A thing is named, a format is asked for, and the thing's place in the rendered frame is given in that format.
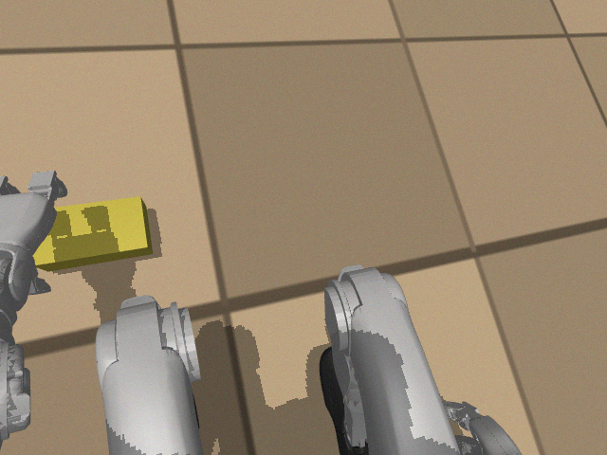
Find carton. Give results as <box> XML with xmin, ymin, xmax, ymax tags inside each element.
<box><xmin>32</xmin><ymin>196</ymin><xmax>153</xmax><ymax>272</ymax></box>

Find right robot foot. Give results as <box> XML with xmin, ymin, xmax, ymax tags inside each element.
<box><xmin>320</xmin><ymin>346</ymin><xmax>369</xmax><ymax>455</ymax></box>

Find left robot hand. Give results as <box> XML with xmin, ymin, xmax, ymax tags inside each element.
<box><xmin>0</xmin><ymin>171</ymin><xmax>67</xmax><ymax>295</ymax></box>

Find left robot arm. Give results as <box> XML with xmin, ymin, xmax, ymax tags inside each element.
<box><xmin>0</xmin><ymin>243</ymin><xmax>35</xmax><ymax>449</ymax></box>

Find right robot hand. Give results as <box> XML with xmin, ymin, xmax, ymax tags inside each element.
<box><xmin>443</xmin><ymin>401</ymin><xmax>523</xmax><ymax>455</ymax></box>

